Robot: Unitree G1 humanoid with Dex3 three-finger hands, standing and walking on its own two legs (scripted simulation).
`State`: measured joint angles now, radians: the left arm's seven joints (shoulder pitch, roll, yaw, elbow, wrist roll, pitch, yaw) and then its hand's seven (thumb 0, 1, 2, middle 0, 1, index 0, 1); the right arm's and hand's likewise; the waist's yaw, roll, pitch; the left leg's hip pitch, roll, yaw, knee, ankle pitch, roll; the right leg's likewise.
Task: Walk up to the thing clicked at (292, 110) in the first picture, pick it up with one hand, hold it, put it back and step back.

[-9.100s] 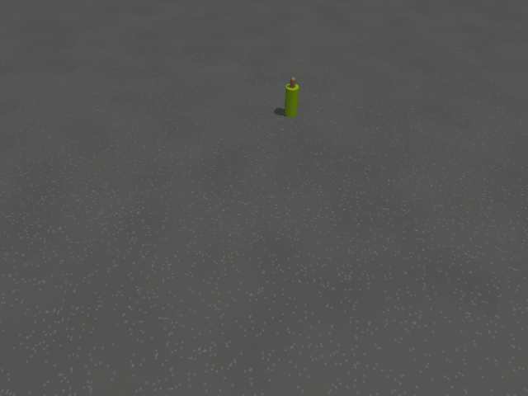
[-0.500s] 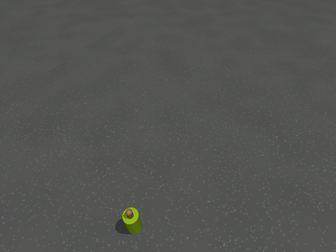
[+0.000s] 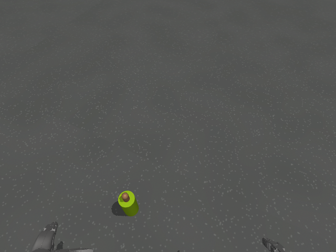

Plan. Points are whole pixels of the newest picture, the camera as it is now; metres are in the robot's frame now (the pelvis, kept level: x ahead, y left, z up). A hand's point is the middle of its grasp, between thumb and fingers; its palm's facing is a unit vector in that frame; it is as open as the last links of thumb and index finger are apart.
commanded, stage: go down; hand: left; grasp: from the side
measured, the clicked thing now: (128, 202) +0.41 +0.21 -0.63
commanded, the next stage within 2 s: none
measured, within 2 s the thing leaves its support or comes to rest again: neither
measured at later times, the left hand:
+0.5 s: hand out of the picture +0.15 +0.28 -0.16, palm faces +0.07 -0.94 -0.33, open 17.5 cm
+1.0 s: hand (62, 249) +0.17 +0.31 -0.21, palm faces +0.14 -0.95 -0.28, open 17.5 cm
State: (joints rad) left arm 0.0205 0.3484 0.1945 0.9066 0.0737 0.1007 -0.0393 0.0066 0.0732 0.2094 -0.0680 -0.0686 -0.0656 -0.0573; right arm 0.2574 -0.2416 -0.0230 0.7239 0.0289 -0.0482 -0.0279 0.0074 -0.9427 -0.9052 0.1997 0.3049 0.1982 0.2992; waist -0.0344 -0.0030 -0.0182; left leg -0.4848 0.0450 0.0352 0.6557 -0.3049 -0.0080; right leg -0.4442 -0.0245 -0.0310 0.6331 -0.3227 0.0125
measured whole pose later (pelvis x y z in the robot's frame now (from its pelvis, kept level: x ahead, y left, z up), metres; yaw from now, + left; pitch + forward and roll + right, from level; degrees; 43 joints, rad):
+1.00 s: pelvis -0.03 +0.00 -0.11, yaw +1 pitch +21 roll -3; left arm 0.14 0.43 0.36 0.53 -0.04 0.08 -0.19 0.00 -0.54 0.02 -0.08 -0.02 -0.07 -0.02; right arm 0.22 -0.25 -0.01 0.56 0.00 -0.23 -0.09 0.01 -0.92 -0.90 0.20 0.31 0.20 0.30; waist -0.04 -0.01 -0.14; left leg -1.14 0.05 -0.03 1.31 -0.54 0.00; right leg -1.07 -0.03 -0.07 1.27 -0.57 0.01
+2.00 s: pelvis -0.08 +0.00 -0.31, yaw -4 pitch +34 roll -6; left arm -0.55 0.84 0.78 1.05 -0.16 -0.33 -0.67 -0.01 -0.53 0.03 -0.05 -0.02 -0.04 -0.02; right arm 0.12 -0.34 0.08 0.67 -0.04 -0.18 -0.05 0.01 -0.92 -0.90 0.20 0.30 0.20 0.30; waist -0.06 -0.03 -0.12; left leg -1.99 0.06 -0.10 2.05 -0.66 -0.01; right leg -1.89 -0.02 -0.08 2.00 -0.70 0.00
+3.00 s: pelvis -0.09 +0.00 -0.39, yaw -7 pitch +31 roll -8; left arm -0.72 0.96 0.81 1.28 -0.24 -0.52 -0.73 -0.01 -0.60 0.01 -0.08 -0.04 -0.05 -0.05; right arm 0.09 -0.37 0.17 0.68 -0.08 -0.18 -0.01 0.00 -0.91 -0.90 0.20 0.31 0.20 0.30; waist -0.13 -0.08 -0.03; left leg -2.18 0.07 -0.15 2.30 -0.68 0.00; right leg -2.07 0.00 -0.11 2.23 -0.71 0.01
